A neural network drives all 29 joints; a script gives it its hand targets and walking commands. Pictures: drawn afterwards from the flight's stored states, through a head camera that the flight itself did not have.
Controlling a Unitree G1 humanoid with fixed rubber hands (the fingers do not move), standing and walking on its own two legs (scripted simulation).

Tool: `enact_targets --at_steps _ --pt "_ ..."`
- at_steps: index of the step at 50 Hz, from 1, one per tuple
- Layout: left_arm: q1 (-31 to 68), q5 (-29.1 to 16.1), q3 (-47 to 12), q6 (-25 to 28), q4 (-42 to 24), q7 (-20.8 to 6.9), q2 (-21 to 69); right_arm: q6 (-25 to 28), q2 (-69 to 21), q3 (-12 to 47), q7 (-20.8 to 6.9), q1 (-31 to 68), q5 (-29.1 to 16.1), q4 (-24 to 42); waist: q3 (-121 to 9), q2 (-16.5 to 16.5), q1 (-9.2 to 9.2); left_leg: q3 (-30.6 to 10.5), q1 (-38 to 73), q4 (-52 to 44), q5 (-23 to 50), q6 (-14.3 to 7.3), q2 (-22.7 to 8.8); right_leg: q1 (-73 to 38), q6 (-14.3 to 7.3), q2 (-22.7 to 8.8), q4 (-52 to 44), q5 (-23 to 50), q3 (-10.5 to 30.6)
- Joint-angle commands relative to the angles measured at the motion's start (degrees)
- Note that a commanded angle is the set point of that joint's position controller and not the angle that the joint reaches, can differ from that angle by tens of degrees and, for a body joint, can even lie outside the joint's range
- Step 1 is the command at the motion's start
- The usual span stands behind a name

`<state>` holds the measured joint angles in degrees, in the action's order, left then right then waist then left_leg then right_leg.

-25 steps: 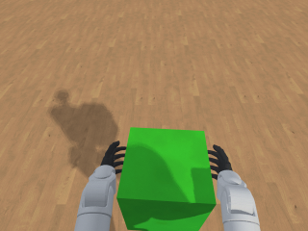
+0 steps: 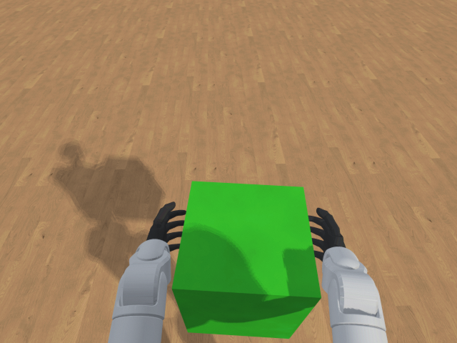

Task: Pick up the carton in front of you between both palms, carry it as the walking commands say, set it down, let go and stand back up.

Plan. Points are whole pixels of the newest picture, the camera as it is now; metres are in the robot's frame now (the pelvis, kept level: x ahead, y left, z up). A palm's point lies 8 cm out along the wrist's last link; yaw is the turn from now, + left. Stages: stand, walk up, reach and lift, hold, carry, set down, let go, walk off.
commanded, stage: carry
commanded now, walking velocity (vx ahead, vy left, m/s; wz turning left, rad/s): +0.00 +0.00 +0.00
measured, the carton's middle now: (242, 263) +0.31 +0.00 -0.05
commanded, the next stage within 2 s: hold in 1.72 s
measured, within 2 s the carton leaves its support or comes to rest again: neither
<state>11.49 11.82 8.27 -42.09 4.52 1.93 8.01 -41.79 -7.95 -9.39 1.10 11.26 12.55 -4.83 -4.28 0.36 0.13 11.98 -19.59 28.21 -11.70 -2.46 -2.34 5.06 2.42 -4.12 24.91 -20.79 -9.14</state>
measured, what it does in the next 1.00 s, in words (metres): shifts its weight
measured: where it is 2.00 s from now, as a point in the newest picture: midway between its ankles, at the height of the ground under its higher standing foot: outside the picture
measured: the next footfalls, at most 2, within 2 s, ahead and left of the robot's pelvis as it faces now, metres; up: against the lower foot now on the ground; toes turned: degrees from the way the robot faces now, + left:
none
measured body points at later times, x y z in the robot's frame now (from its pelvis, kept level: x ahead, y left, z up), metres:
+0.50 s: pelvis +0.00 -0.03 +0.00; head +0.00 -0.04 +0.45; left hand +0.30 +0.12 +0.03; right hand +0.30 -0.18 +0.02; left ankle +0.01 +0.09 -0.74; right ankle -0.13 -0.11 -0.73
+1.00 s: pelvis -0.05 -0.03 -0.01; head -0.07 -0.03 +0.44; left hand +0.25 +0.12 +0.02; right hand +0.25 -0.18 +0.02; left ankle +0.01 +0.09 -0.74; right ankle -0.13 -0.11 -0.74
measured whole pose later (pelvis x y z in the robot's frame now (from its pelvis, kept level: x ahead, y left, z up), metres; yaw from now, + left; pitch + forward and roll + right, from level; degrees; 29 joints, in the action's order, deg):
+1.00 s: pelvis -0.05 -0.03 -0.01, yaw -1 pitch +1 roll +1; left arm 12.1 13.1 9.6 -41.8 9.1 1.3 8.1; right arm -42.1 -8.1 -10.1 1.1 12.3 13.6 -9.3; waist -3.8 0.7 0.1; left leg 11.2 -20.3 30.4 -10.3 -0.5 -5.1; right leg 7.0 -1.4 -1.9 30.2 -23.8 -9.5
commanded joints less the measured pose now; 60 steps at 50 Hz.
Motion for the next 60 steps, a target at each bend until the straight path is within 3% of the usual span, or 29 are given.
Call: enact_targets --at_steps 1,3,6,8,10,13,15,17,20,22,25,28,40,52,60 --pt "20.9 -13.3 -32.8 1.9 -3.4 -12.0 49.2 1.8 -47.9 34.7 -11.3 23.0 -13.8 5.6 -20.8 3.2 -0.10 -5.1 15.9 4.2 40.2 -1.2 -5.6 -2.1 -0.1 -4.4 4.5 45.1 1.9" --pt "21.8 -13.3 -32.8 2.1 -3.8 -12.0 49.0 1.9 -47.8 35.0 -11.4 23.7 -13.9 5.6 -19.4 2.4 -0.12 -4.6 16.3 3.0 39.3 -0.9 -5.3 -0.2 0.1 -4.0 4.7 42.2 1.6" --pt "22.3 -13.3 -32.9 2.2 -3.4 -12.0 48.9 2.0 -47.6 34.9 -11.4 23.7 -13.8 4.8 -18.6 -0.7 -0.02 -5.8 19.4 2.9 45.9 -1.6 -6.6 2.8 0.3 -2.9 2.2 32.5 1.9" --pt "22.4 -13.3 -32.9 2.2 -3.0 -12.1 48.8 2.0 -47.6 34.6 -11.4 23.2 -13.6 4.1 -18.1 -1.7 0.04 -6.1 19.3 3.8 46.6 -1.7 -6.9 2.2 0.0 -2.8 -0.9 31.3 2.2" --pt "22.6 -13.2 -32.6 2.2 -2.6 -12.2 48.7 2.0 -47.8 34.2 -11.4 23.1 -13.3 3.6 -17.5 -0.4 0.07 -5.2 14.9 4.8 39.7 -1.0 -6.0 -1.9 -0.4 -3.8 -0.9 39.9 2.4" --pt "22.2 -13.0 -32.1 2.2 -1.6 -12.3 48.9 1.9 -47.9 33.6 -11.4 22.6 -12.6 2.7 -16.3 4.0 0.26 -2.3 8.0 3.8 23.6 1.0 -3.2 -7.2 -1.2 -6.4 2.9 56.5 2.5" --pt "22.7 -12.8 -31.9 2.4 -1.7 -12.4 49.3 2.1 -48.3 33.7 -11.6 23.5 -12.6 2.9 -15.5 5.3 0.19 -1.6 9.5 1.8 19.8 1.5 -2.3 -5.5 -1.5 -6.9 4.0 59.6 2.6" --pt "23.6 -13.0 -31.8 2.6 -2.1 -12.6 49.9 2.3 -48.8 34.3 -11.8 25.1 -13.1 3.8 -16.3 4.3 0.22 -2.2 14.2 2.4 27.2 1.1 -3.2 -2.0 -1.0 -6.1 4.9 55.4 2.0" --pt "23.7 -13.5 -32.2 2.7 -2.3 -12.7 50.2 2.4 -49.2 34.8 -11.9 25.8 -13.7 4.4 -18.4 1.0 0.21 -4.7 19.0 4.4 41.8 -0.7 -6.8 1.7 -0.5 -4.3 3.7 40.0 2.0" --pt "24.2 -13.6 -32.7 2.6 -2.8 -12.7 50.3 2.3 -49.3 34.7 -11.9 25.3 -13.7 4.0 -17.8 0.0 0.17 -4.9 16.2 4.4 39.0 -0.6 -7.2 -0.3 -0.9 -4.3 1.7 36.4 2.6" --pt "23.9 -13.3 -32.3 2.2 -2.1 -12.5 49.7 2.1 -48.7 33.6 -11.8 24.2 -13.2 2.9 -16.1 1.3 0.05 -3.7 10.7 4.2 27.6 0.7 -5.6 -4.3 -1.6 -5.9 2.0 45.5 2.8" --pt "22.7 -12.4 -30.9 2.0 -0.3 -12.5 49.3 1.8 -48.1 32.3 -11.9 23.5 -12.4 1.4 -15.6 2.7 0.16 -3.3 10.6 4.5 23.9 1.1 -5.2 -3.3 -2.1 -6.8 2.6 49.2 2.9" --pt "25.5 -13.0 -31.6 2.4 -1.1 -12.8 50.7 2.3 -49.6 33.3 -12.4 27.1 -13.7 2.1 -14.3 0.2 -0.01 -5.2 11.7 2.4 20.2 0.6 -7.3 2.5 -3.5 -5.0 1.0 23.3 3.4" --pt "26.8 -12.0 -29.8 2.1 2.0 -13.2 51.3 2.1 -49.8 30.3 -12.9 27.6 -12.4 -1.3 -12.4 0.0 -0.11 -6.2 10.4 -0.3 14.5 0.8 -7.7 6.6 -4.1 -4.8 -1.1 13.1 4.8" --pt "27.0 -12.0 -29.7 2.1 2.1 -13.3 52.0 2.0 -50.3 30.5 -13.1 28.3 -12.7 -1.3 -13.2 -0.2 -0.10 -6.4 10.1 -0.9 13.9 0.9 -7.8 7.4 -4.4 -4.7 -1.0 11.2 5.1"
